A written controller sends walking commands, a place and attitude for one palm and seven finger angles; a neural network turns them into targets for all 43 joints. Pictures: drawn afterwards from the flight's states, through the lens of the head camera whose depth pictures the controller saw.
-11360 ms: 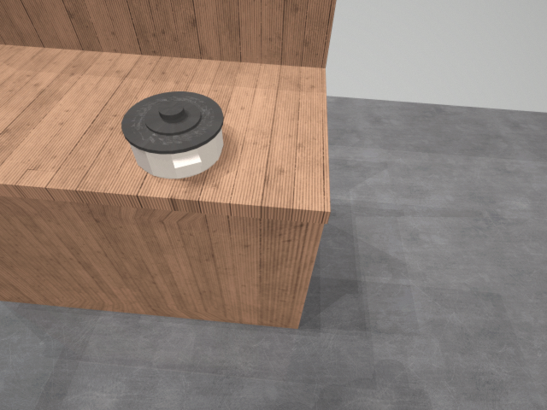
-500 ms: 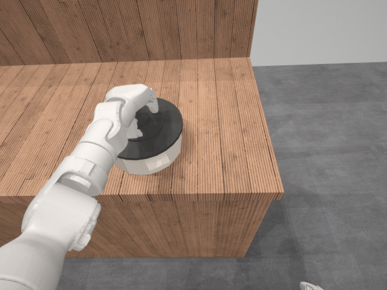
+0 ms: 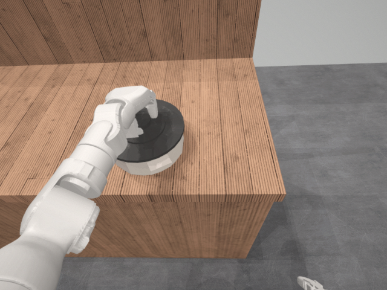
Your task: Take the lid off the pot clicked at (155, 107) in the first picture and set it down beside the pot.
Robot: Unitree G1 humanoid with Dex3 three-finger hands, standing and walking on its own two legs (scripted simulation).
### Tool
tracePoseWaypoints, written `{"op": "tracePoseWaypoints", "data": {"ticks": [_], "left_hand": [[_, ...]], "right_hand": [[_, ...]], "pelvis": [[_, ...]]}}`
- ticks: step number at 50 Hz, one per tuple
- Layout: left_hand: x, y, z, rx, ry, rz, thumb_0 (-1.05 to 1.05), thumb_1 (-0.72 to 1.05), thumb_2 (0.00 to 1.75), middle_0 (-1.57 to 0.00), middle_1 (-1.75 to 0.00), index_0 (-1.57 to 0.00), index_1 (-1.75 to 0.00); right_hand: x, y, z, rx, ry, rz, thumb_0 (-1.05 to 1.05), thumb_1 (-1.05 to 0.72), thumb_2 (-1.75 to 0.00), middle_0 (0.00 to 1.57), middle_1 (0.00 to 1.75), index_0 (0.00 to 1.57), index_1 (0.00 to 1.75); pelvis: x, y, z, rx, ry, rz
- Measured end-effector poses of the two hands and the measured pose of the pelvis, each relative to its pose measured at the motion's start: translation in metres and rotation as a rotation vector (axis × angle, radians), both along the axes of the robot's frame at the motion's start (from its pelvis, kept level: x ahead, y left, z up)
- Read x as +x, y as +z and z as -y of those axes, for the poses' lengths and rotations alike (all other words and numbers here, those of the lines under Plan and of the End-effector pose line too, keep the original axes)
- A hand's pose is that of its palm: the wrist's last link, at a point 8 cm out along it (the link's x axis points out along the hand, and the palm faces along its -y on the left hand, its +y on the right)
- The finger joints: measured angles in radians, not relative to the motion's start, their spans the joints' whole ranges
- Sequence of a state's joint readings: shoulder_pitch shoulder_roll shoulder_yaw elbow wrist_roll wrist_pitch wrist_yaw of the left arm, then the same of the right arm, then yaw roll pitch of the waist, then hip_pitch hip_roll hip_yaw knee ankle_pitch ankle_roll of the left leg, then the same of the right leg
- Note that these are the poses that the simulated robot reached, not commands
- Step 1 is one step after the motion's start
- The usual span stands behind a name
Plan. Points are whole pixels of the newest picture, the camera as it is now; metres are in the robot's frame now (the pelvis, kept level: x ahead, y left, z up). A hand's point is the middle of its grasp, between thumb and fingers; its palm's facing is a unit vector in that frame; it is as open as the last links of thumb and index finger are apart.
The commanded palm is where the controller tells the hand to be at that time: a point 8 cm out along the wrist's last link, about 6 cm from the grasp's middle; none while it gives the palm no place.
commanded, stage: close the fingers and squeeze the knob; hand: left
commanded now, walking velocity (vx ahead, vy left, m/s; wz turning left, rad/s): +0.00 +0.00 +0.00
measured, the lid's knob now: (140, 120) +0.48 +0.12 +0.08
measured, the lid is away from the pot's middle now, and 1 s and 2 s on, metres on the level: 0.00 0.00 0.02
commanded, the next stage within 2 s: lift the lid straight up in 0.70 s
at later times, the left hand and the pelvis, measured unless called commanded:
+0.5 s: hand (135, 122) +0.45 +0.12 +0.10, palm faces -0.35 -0.04 -0.94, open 7.9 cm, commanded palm +0.45 +0.12 +0.17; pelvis +0.00 +0.00 +0.00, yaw +0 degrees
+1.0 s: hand (136, 121) +0.45 +0.12 +0.10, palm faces -0.37 -0.03 -0.93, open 7.9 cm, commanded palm +0.46 +0.12 +0.18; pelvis +0.00 +0.00 +0.00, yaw +0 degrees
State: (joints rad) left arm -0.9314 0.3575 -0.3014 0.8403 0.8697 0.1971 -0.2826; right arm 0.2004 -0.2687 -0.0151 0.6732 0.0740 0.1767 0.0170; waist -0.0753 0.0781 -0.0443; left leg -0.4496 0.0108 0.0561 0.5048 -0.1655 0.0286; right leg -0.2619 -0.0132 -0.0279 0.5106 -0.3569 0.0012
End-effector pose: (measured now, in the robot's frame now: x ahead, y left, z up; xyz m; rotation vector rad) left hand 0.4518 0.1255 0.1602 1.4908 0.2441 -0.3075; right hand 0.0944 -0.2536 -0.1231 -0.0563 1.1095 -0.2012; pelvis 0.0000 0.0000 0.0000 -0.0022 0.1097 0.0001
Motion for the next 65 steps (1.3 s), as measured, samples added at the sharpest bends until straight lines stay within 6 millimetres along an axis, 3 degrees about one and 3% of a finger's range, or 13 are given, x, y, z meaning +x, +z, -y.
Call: {"op": "tracePoseWaypoints", "data": {"ticks": [8, 30, 52, 65], "left_hand": [[0.0, 0.001, 0.0, 0.006, -0.011, 0.006, 0.0, 0.19, 0.86, -0.6, -0.94, -0.61, -0.95], [0.0, 0.0, 0.001, 0.013, 0.006, -0.005, 0.01, 0.21, 0.83, -0.59, -0.94, -0.6, -0.95], [0.004, 0.002, 0.003, 0.018, -0.017, -0.018, 0.02, 0.2, 0.82, -0.61, -0.94, -0.62, -0.95], [0.009, 0.023, 0.01, 0.002, -0.013, 0.031, 0.02, 0.2, 0.81, -0.61, -0.94, -0.63, -0.95]], "right_hand": [[-0.003, 0.0, 0.001, 0.0, -0.006, -0.009, 0.01, -0.9, -0.9, 0.2, 0.3, 0.2, 0.3], [0.0, -0.001, -0.001, 0.001, 0.011, -0.01, 0.01, -0.9, -0.9, 0.2, 0.3, 0.2, 0.3], [-0.021, -0.003, 0.001, -0.024, -0.017, -0.031, 0.01, -0.9, -0.9, 0.2, 0.3, 0.2, 0.3], [-0.013, -0.004, -0.002, -0.003, 0.0, -0.002, 0.01, -0.9, -0.9, 0.2, 0.3, 0.2, 0.3]], "pelvis": [[0.001, 0.0, -0.001, 0.0, -0.001, 0.001], [0.0, 0.0, 0.0, -0.001, 0.008, 0.001], [-0.003, 0.0, -0.002, -0.002, 0.006, 0.001], [0.0, 0.001, -0.002, 0.002, 0.006, 0.004]]}}
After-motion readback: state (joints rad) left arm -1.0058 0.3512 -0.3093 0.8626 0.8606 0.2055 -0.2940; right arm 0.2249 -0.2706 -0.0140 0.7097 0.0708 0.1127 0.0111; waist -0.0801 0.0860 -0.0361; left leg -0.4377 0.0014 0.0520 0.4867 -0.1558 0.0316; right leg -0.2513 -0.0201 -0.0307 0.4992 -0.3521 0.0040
